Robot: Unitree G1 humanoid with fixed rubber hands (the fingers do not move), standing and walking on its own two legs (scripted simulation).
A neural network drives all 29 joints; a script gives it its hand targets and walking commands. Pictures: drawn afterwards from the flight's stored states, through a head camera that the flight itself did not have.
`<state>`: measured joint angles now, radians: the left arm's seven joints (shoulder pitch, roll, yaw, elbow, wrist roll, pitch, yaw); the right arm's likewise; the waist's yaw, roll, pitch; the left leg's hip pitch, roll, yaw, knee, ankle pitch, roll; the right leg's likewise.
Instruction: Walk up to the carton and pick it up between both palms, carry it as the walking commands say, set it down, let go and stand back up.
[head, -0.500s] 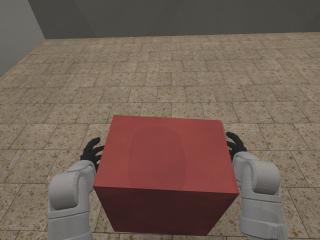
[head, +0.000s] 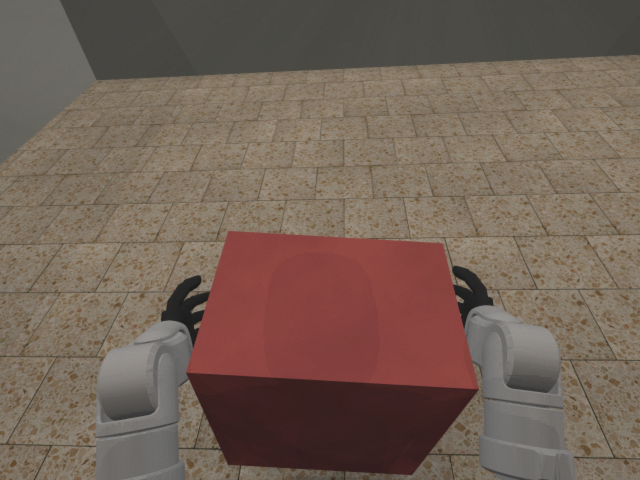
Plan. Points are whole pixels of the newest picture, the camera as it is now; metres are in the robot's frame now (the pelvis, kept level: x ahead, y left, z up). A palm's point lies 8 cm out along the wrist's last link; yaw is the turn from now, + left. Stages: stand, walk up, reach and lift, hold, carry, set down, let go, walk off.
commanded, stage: carry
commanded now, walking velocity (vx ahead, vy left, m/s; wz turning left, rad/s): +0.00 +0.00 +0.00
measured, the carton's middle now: (327, 362) +0.27 -0.01 +0.02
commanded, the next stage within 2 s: none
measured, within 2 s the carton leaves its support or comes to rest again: neither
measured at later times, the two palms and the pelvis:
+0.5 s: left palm (171, 389) +0.22 +0.17 +0.07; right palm (482, 364) +0.23 -0.18 +0.07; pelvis -0.05 +0.00 +0.01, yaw +1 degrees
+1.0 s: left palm (179, 383) +0.23 +0.17 +0.06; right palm (482, 366) +0.23 -0.18 +0.06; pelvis -0.05 +0.00 +0.01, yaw +0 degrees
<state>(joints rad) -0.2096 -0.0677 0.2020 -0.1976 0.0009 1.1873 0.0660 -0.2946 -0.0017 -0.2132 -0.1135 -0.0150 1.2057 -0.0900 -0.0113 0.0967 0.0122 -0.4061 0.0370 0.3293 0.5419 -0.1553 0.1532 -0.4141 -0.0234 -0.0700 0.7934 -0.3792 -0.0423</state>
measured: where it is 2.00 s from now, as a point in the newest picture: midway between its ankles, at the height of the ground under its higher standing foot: outside the picture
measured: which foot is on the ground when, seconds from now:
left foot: down 0.00-0.06, up 0.08-0.22, down 0.24-1.00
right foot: up 0.00-0.04, down 0.06-1.00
